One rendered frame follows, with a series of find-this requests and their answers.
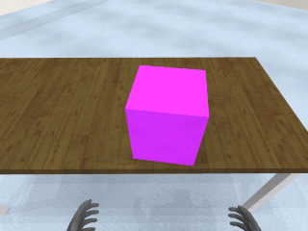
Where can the right robot hand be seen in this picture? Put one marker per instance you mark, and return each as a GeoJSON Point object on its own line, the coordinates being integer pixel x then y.
{"type": "Point", "coordinates": [249, 222]}

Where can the carton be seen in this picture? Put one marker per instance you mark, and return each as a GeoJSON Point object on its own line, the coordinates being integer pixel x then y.
{"type": "Point", "coordinates": [167, 113]}

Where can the table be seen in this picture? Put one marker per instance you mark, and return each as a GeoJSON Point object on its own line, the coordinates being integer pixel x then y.
{"type": "Point", "coordinates": [67, 116]}

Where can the left robot hand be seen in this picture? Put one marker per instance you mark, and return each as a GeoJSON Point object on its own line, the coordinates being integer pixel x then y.
{"type": "Point", "coordinates": [78, 221]}

